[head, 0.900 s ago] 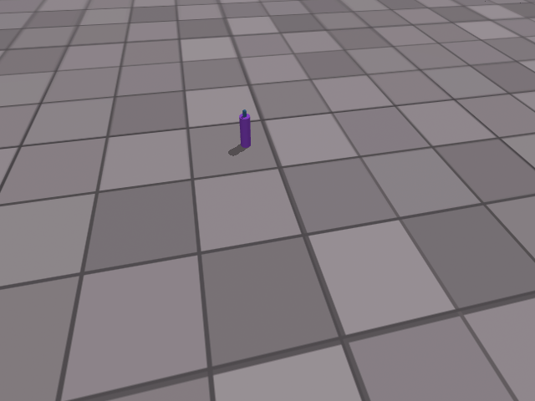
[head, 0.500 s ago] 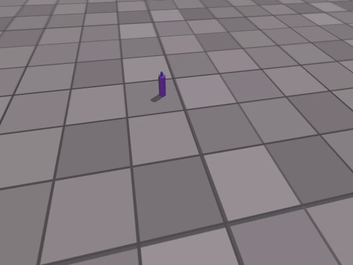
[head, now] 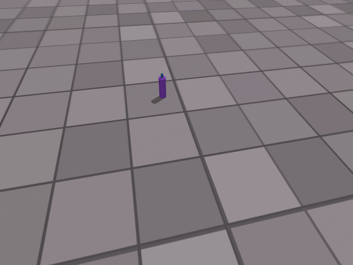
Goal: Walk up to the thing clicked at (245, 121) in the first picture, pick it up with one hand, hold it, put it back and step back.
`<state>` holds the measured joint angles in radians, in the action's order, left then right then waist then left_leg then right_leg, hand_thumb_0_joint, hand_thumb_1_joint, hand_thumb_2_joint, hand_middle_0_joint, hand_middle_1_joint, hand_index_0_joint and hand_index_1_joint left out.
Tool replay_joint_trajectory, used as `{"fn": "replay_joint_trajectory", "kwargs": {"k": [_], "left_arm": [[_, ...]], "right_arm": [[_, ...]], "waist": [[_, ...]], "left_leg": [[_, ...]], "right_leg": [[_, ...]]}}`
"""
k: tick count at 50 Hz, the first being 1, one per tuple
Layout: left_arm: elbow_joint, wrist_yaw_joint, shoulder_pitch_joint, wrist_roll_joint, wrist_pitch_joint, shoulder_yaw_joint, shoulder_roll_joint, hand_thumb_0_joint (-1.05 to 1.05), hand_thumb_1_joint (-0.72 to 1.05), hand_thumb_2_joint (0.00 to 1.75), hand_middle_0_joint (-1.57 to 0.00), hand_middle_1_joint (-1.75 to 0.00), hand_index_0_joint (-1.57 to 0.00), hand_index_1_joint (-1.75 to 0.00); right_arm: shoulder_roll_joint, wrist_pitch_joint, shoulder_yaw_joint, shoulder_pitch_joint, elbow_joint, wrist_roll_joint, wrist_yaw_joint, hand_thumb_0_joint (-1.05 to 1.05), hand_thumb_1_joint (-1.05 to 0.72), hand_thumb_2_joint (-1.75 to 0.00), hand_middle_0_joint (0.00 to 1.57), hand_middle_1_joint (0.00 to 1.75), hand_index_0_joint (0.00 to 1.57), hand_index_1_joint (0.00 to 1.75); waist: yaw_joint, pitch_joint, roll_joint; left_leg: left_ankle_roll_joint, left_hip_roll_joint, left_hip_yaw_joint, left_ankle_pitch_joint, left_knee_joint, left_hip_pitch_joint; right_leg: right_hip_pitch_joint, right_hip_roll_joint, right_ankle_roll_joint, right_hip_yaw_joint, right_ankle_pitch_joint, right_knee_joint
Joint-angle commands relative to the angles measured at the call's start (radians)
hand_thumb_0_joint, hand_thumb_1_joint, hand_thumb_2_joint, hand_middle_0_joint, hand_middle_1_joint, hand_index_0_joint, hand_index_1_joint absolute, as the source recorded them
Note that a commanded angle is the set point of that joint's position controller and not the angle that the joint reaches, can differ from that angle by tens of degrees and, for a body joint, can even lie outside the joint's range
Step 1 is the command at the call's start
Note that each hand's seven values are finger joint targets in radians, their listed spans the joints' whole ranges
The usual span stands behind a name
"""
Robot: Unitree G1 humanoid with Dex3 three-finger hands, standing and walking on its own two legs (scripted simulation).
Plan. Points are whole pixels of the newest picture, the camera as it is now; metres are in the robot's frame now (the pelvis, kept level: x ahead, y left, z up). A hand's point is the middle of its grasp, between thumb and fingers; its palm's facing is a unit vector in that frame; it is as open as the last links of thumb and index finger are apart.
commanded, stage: stand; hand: left
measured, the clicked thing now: (162, 85) +1.68 +0.09 -0.66
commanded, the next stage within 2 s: walk up in 0.22 s
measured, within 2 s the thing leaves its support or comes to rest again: neither
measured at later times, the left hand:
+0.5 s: hand out of the picture +0.15 +0.24 -0.14, palm faces -0.12 -0.91 -0.39, open 7.4 cm
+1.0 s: hand (111, 225) +0.28 +0.19 -0.17, palm faces +0.01 -0.94 -0.35, open 7.4 cm
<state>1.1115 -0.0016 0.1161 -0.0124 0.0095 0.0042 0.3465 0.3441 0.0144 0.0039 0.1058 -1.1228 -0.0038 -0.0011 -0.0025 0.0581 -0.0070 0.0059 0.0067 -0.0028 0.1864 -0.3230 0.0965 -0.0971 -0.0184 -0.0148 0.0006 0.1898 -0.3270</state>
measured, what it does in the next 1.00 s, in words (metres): walks ahead: right foot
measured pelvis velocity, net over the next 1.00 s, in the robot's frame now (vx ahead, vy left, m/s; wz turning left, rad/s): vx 0.27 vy -0.09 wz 0.00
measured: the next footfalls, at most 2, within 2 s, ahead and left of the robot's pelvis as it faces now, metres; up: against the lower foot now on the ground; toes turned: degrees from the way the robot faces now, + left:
right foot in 0.54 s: +0.19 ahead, -0.21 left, +0.00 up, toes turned -9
left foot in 1.02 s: +0.46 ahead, +0.05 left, +0.00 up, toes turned +4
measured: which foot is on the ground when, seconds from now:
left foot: down 0.00-0.56, up 0.58-1.00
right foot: down 0.00-0.28, up 0.30-0.52, down 0.54-1.00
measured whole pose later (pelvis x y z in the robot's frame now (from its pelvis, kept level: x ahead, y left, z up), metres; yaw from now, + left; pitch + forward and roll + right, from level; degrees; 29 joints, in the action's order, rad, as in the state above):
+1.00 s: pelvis +0.27 -0.09 -0.02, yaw +0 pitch -2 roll -2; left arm 0.93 -0.06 0.35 -0.02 0.08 -0.07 0.42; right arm 0.42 0.03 -0.09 0.19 -0.93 -0.03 -0.11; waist -0.05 0.06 0.02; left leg 0.03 -0.10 -0.03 0.12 -0.57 0.47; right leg 0.06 0.00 -0.01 -0.15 0.41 -0.39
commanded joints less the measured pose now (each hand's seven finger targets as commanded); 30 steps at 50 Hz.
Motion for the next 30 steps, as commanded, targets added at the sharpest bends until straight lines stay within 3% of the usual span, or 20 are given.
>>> {"fn": "replay_joint_trajectory", "kwargs": {"k": [1,10,11,12,13,14,15,16,18,21,22,24,25,26,27,28,29,30], "left_arm": [[-0.054,0.010,-0.034,0.005,0.020,-0.041,0.209,0.00,0.90,0.90,-0.20,-0.30,-0.20,-0.30],[-0.055,0.011,-0.031,0.003,0.022,-0.037,0.209,0.00,0.90,0.90,-0.20,-0.30,-0.20,-0.30],[-0.121,-0.025,0.021,-0.021,0.036,-0.112,0.323,0.00,0.90,0.90,-0.20,-0.30,-0.20,-0.30],[-0.120,-0.038,-0.011,-0.032,0.034,-0.117,0.314,0.00,0.90,0.90,-0.20,-0.30,-0.20,-0.30],[-0.157,-0.049,-0.099,-0.033,0.035,-0.113,0.278,0.00,0.90,0.90,-0.20,-0.30,-0.20,-0.30],[-0.195,-0.056,-0.168,-0.035,0.034,-0.110,0.252,0.00,0.90,0.90,-0.20,-0.30,-0.20,-0.30],[-0.215,-0.056,-0.181,-0.034,0.042,-0.108,0.247,0.00,0.90,0.90,-0.20,-0.30,-0.20,-0.30],[-0.214,-0.060,-0.159,-0.029,0.050,-0.108,0.262,0.00,0.90,0.90,-0.20,-0.30,-0.20,-0.30],[-0.208,-0.080,-0.084,-0.020,0.049,-0.112,0.272,0.00,0.90,0.90,-0.20,-0.30,-0.20,-0.30],[-0.207,-0.103,-0.039,-0.021,0.047,-0.115,0.267,0.00,0.90,0.90,-0.20,-0.30,-0.20,-0.30],[-0.208,-0.106,-0.044,-0.022,0.048,-0.118,0.264,0.00,0.90,0.90,-0.20,-0.30,-0.20,-0.30],[-0.194,-0.105,0.025,-0.018,0.050,-0.128,0.270,0.00,0.90,0.90,-0.20,-0.30,-0.20,-0.30],[-0.168,-0.099,0.103,-0.016,0.052,-0.135,0.271,0.00,0.90,0.90,-0.20,-0.30,-0.20,-0.30],[-0.138,-0.088,0.193,-0.018,0.057,-0.146,0.292,0.00,0.90,0.90,-0.20,-0.30,-0.20,-0.30],[-0.097,-0.070,0.332,-0.022,0.068,-0.172,0.341,0.00,0.90,0.90,-0.20,-0.30,-0.20,-0.30],[-0.095,-0.050,0.448,-0.032,0.075,-0.199,0.433,0.00,0.90,0.90,-0.20,-0.30,-0.20,-0.30],[-0.153,-0.048,0.349,-0.023,0.080,-0.180,0.466,0.00,0.90,0.90,-0.20,-0.30,-0.20,-0.30],[-0.207,-0.047,0.200,-0.006,0.083,-0.172,0.474,0.00,0.90,0.90,-0.20,-0.30,-0.20,-0.30]], "right_arm": [[0.213,0.023,-0.036,-0.035,0.059,-0.003,0.013,0.00,-0.90,-0.90,0.20,0.30,0.20,0.30],[0.218,0.020,-0.040,-0.041,0.059,-0.003,0.012,0.00,-0.90,-0.90,0.20,0.30,0.20,0.30],[0.322,0.043,-0.112,0.034,0.120,-0.027,-0.014,0.00,-0.90,-0.90,0.20,0.30,0.20,0.30],[0.344,0.049,-0.131,0.067,0.101,-0.037,-0.024,0.00,-0.90,-0.90,0.20,0.30,0.20,0.30],[0.350,0.050,-0.144,0.100,0.102,-0.035,-0.029,0.00,-0.90,-0.90,0.20,0.30,0.20,0.30],[0.364,0.055,-0.161,0.145,0.108,-0.037,-0.030,0.00,-0.90,-0.90,0.20,0.30,0.20,0.30],[0.372,0.066,-0.167,0.173,0.117,-0.039,-0.030,0.00,-0.90,-0.90,0.20,0.30,0.20,0.30],[0.358,0.075,-0.164,0.159,0.135,-0.030,-0.028,0.00,-0.90,-0.90,0.20,0.30,0.20,0.30],[0.348,0.078,-0.161,0.096,0.177,-0.033,-0.032,0.00,-0.90,-0.90,0.20,0.30,0.20,0.30],[0.349,0.078,-0.161,0.019,0.223,-0.038,-0.044,0.00,-0.90,-0.90,0.20,0.30,0.20,0.30],[0.344,0.077,-0.158,0.021,0.226,-0.039,-0.048,0.00,-0.90,-0.90,0.20,0.30,0.20,0.30],[0.343,0.075,-0.159,-0.001,0.231,-0.040,-0.054,0.00,-0.90,-0.90,0.20,0.30,0.20,0.30],[0.341,0.070,-0.158,-0.030,0.240,-0.037,-0.055,0.00,-0.90,-0.90,0.20,0.30,0.20,0.30],[0.309,0.065,-0.147,-0.035,0.246,-0.038,-0.054,0.00,-0.90,-0.90,0.20,0.30,0.20,0.30],[0.250,0.063,-0.123,-0.002,0.250,-0.043,-0.053,0.00,-0.90,-0.90,0.20,0.30,0.20,0.30],[0.164,0.064,-0.090,0.015,0.279,-0.035,-0.054,0.00,-0.90,-0.90,0.20,0.30,0.20,0.30],[0.237,0.058,-0.109,0.023,0.287,-0.015,-0.045,0.00,-0.90,-0.90,0.20,0.30,0.20,0.30],[0.304,0.056,-0.123,0.025,0.263,-0.013,-0.041,0.00,-0.90,-0.90,0.20,0.30,0.20,0.30]], "waist": [[-0.001,-0.079,0.013],[-0.002,-0.083,0.010],[0.007,-0.204,-0.011],[0.029,-0.128,0.040],[0.068,-0.027,0.102],[0.106,0.062,0.174],[0.114,0.090,0.139],[0.087,0.058,0.072],[0.043,0.006,0.111],[0.012,0.022,0.191],[0.018,0.027,0.189],[-0.020,0.019,0.189],[-0.070,-0.004,0.160],[-0.111,-0.046,0.070],[-0.178,-0.115,-0.136],[-0.223,-0.101,-0.413],[-0.167,-0.086,-0.292],[-0.101,0.009,-0.156]], "left_leg": [[0.023,-0.132,0.100,-0.162,0.052,-0.003],[0.021,-0.134,0.104,-0.166,0.042,-0.010],[0.096,-0.115,0.125,0.411,-0.038,-0.055],[0.124,-0.153,0.182,0.596,-0.005,-0.045],[0.160,-0.220,0.278,0.649,0.074,-0.069],[0.224,-0.354,0.423,0.647,0.179,-0.115],[0.265,-0.421,0.492,0.561,0.213,-0.160],[0.262,-0.413,0.481,0.520,0.211,-0.181],[0.234,-0.361,0.359,0.521,0.217,-0.147],[0.189,-0.285,0.186,0.423,0.205,0.038],[0.175,-0.256,0.144,0.394,0.189,0.079],[0.161,-0.220,0.078,0.384,0.125,0.169],[0.151,-0.207,0.048,0.428,0.048,0.251],[0.131,-0.172,0.002,0.396,-0.104,0.328],[0.104,-0.098,-0.055,0.381,-0.419,0.482],[0.066,0.041,-0.054,0.460,-0.781,0.668],[0.046,0.058,0.100,0.379,-0.902,0.665],[0.045,-0.021,0.181,0.284,-0.931,0.643]], "right_leg": [[0.011,-0.116,0.041,0.087,-0.147,0.044],[0.006,-0.114,0.039,0.082,-0.138,0.046],[-0.040,-0.057,0.072,0.089,0.360,-0.061],[-0.207,-0.060,0.083,0.089,0.491,-0.143],[-0.395,-0.032,0.067,0.044,0.437,-0.248],[-0.578,-0.013,0.047,-0.008,0.314,-0.428],[-0.677,-0.045,0.045,0.065,0.305,-0.482],[-0.669,-0.078,0.046,0.112,0.281,-0.524],[-0.600,-0.099,0.031,0.081,0.256,-0.500],[-0.386,-0.089,0.013,0.011,0.160,-0.384],[-0.325,-0.071,0.011,-0.013,0.119,-0.338],[-0.171,-0.055,0.013,-0.062,0.066,-0.300],[-0.036,-0.043,0.020,-0.090,0.009,-0.264],[0.115,-0.018,0.027,-0.112,0.034,-0.232],[0.329,-0.012,0.038,-0.063,0.159,-0.213],[0.338,-0.216,0.081,0.304,0.530,0.001],[0.177,-0.416,0.172,0.721,0.779,0.251],[0.041,-0.437,0.205,0.730,0.800,0.284]]}}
